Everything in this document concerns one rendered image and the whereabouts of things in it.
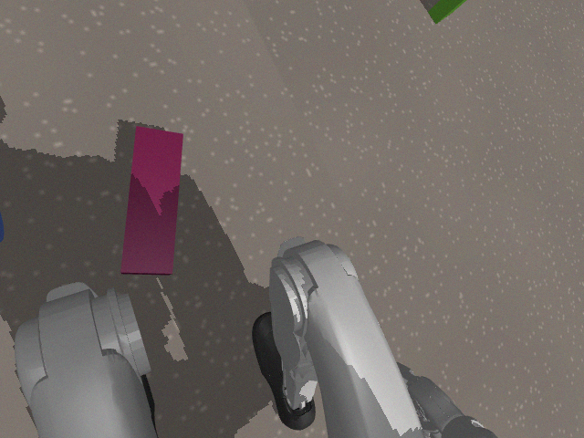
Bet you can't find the right robot foot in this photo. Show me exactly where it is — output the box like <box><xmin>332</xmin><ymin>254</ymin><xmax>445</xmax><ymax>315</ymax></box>
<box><xmin>252</xmin><ymin>312</ymin><xmax>316</xmax><ymax>431</ymax></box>

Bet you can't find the right robot hand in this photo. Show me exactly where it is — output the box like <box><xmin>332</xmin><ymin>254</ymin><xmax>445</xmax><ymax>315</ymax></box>
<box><xmin>397</xmin><ymin>362</ymin><xmax>464</xmax><ymax>438</ymax></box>

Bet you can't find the left robot foot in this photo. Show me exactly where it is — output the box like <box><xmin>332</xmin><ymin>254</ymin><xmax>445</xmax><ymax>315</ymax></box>
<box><xmin>141</xmin><ymin>374</ymin><xmax>158</xmax><ymax>437</ymax></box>

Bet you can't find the right robot arm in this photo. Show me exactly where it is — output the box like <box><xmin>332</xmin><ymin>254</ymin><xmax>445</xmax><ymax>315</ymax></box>
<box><xmin>442</xmin><ymin>416</ymin><xmax>497</xmax><ymax>438</ymax></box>

